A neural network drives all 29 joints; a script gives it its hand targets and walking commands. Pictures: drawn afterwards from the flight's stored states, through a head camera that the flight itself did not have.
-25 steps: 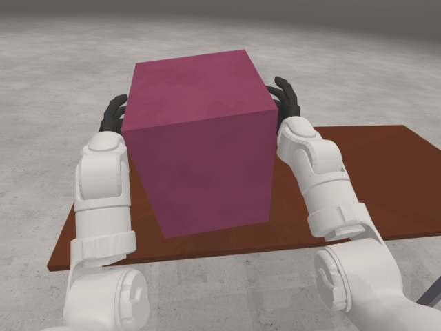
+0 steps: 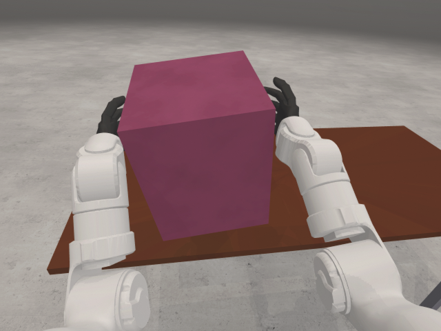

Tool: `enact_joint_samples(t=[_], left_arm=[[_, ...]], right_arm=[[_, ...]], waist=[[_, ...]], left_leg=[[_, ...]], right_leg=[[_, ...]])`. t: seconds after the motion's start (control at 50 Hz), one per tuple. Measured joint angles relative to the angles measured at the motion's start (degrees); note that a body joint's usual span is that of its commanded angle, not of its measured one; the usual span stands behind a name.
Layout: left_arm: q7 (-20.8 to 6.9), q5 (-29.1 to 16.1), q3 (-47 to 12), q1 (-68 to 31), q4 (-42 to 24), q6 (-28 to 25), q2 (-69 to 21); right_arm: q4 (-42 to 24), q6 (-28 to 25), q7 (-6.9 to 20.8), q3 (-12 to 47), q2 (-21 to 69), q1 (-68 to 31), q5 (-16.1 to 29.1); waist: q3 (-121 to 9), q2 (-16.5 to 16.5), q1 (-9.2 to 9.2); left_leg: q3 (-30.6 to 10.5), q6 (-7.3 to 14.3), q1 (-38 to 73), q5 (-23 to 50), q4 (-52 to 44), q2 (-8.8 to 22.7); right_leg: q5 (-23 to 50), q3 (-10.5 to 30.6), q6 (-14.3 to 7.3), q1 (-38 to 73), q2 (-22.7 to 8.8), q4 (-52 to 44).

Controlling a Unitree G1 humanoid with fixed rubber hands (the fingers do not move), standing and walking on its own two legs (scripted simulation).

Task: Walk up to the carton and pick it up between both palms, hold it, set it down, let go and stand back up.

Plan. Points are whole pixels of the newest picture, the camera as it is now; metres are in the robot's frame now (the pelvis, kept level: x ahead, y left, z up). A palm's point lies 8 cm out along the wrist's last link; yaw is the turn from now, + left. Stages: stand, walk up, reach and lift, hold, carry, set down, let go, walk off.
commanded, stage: hold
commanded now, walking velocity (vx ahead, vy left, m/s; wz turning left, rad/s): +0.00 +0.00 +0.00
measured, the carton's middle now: (203, 146) +0.38 +0.01 +0.22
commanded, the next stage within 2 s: set down in 1.40 s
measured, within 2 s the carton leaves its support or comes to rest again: neither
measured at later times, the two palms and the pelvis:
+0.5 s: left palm (115, 140) +0.36 +0.16 +0.25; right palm (287, 125) +0.36 -0.13 +0.27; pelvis +0.00 +0.00 +0.00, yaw +0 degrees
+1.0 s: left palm (113, 140) +0.35 +0.16 +0.25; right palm (286, 125) +0.36 -0.13 +0.27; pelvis +0.00 +0.00 +0.00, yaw +1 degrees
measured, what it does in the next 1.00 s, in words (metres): stands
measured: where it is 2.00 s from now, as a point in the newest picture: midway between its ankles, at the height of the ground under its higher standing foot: outside the picture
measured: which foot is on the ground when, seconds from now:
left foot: down 0.00-1.00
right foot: down 0.00-1.00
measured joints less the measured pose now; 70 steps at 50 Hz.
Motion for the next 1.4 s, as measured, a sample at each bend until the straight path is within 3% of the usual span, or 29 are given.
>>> enact_joint_samples(t=[0.32, 0.6, 1.4], left_arm=[[-0.3, 0.1, -0.4, -1.7, 4.2, -1.5, 1.3], [0.6, -0.3, -1.0, 0.4, 1.7, -2.1, 0.5], [0.4, -0.1, -1.0, -1.0, 3.6, -1.9, 1.2]], right_arm=[[4.7, -1.6, 0.6, -0.5, -0.1, -2.1, -0.5], [2.5, -2.7, 0.1, 2.3, -1.3, 0.2, 1.7], [4.7, -2.7, 0.6, 1.3, -0.9, -1.1, 0.6]], waist=[[-0.5, 0.0, -0.20], [-0.1, 0.0, -0.51], [-0.1, -0.2, -0.22]], left_leg=[[-0.4, -0.1, -1.2, 0.3, 0.0, 0.1], [-0.2, -0.1, 0.2, -0.4, 0.3, 0.3], [-0.6, 0.0, -0.3, 0.4, -0.1, 0.2]], right_leg=[[0.6, -0.4, -0.2, -0.7, 0.2, -0.8], [0.5, -0.1, -0.2, 1.0, 0.4, -1.5], [0.8, -0.5, -0.2, 0.4, 0.3, -1.3]])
